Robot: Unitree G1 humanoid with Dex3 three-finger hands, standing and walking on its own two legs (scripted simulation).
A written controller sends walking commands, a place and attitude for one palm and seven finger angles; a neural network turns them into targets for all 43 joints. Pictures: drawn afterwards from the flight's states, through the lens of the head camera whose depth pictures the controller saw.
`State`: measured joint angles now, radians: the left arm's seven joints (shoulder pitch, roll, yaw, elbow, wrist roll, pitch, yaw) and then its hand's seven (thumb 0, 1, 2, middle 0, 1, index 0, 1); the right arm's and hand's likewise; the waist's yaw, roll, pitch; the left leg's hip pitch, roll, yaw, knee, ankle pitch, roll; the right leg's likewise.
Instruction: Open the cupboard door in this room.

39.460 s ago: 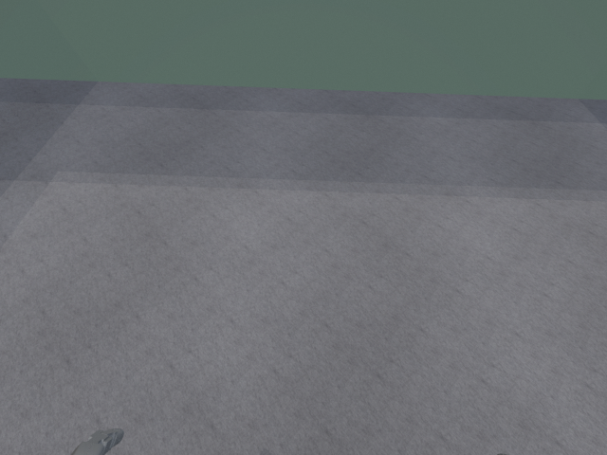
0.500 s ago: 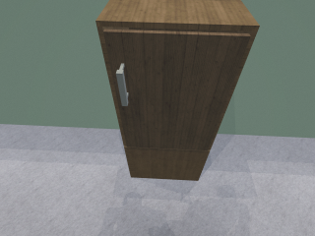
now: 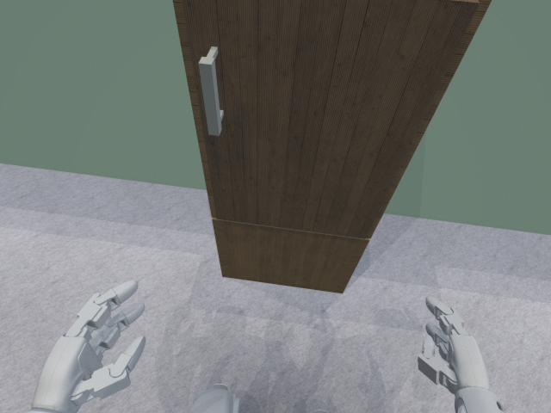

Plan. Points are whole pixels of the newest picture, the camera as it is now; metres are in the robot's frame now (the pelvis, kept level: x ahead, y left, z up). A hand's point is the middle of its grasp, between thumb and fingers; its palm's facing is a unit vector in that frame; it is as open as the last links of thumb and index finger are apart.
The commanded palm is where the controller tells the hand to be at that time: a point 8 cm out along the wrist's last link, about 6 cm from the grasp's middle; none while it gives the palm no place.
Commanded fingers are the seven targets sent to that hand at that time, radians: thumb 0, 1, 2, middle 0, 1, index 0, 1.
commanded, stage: raise the hand with hooked fingers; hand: left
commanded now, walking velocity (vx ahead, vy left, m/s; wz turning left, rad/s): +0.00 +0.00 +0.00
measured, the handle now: (214, 93) +0.59 +0.16 +0.13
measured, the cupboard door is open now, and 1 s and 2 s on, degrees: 0 0 0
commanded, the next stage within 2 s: move the hooked fingers beside the handle in 1.68 s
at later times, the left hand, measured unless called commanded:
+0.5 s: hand (69, 294) +0.23 +0.27 +0.08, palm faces +0.04 -1.00 -0.06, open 11.6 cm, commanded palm +0.21 +0.31 +0.08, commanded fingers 0.00 -0.20 0.43 -0.28 -1.00 -0.28 -1.00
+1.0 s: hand (22, 249) +0.27 +0.33 +0.12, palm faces -0.02 -1.00 -0.04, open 13.9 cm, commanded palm +0.25 +0.38 +0.13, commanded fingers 0.00 -0.50 0.30 -0.30 -1.20 -0.30 -1.20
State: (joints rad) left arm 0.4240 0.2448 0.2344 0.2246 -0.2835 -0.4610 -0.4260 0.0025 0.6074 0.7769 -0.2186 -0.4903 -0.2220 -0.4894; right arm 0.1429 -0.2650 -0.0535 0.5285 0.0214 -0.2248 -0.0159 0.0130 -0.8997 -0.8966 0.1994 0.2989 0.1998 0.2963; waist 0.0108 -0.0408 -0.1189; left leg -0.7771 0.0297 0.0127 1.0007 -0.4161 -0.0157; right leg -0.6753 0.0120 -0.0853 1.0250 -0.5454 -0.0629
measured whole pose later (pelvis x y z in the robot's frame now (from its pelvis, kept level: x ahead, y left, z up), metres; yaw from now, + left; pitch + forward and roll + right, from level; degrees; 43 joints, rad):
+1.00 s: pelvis +0.00 +0.07 +0.04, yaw +0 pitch +5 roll -3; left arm 0.03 0.42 0.36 0.24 -0.32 -0.12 -0.46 -0.01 -0.47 0.32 -0.29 -1.18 -0.30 -1.18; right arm 0.24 -0.25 0.08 0.54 0.05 -0.22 -0.08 0.01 -0.90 -0.90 0.20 0.30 0.20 0.30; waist 0.02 0.02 -0.06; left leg -0.56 -0.01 0.03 0.80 -0.33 0.08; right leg -0.42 -0.01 -0.07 0.73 -0.40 0.01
